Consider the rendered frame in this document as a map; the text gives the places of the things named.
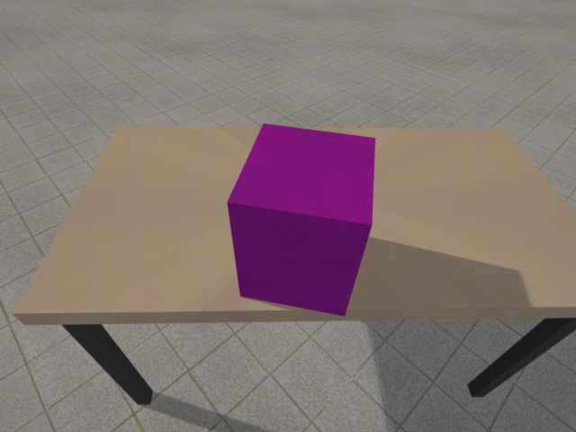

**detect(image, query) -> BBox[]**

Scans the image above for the table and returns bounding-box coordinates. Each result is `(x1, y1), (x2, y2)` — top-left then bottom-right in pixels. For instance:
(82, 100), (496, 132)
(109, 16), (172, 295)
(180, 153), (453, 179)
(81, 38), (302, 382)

(12, 126), (576, 405)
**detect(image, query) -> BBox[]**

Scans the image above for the carton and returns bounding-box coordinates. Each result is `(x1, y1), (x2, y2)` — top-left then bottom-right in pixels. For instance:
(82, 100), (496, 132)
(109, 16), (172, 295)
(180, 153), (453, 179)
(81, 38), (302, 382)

(227, 123), (375, 316)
